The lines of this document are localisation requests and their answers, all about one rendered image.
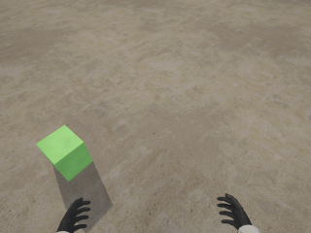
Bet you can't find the robot left hand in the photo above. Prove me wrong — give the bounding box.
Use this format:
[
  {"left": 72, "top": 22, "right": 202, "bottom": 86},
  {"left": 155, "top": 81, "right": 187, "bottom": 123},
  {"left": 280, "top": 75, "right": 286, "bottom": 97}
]
[{"left": 56, "top": 197, "right": 90, "bottom": 233}]

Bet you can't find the carton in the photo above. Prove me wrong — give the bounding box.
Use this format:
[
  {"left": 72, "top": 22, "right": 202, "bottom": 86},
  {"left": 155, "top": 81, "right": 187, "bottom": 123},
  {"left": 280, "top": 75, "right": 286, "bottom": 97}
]
[{"left": 36, "top": 124, "right": 93, "bottom": 182}]

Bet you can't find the robot right hand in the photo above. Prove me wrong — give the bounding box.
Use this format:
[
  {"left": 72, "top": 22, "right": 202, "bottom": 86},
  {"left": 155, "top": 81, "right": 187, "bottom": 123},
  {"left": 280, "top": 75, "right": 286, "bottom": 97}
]
[{"left": 217, "top": 193, "right": 253, "bottom": 230}]

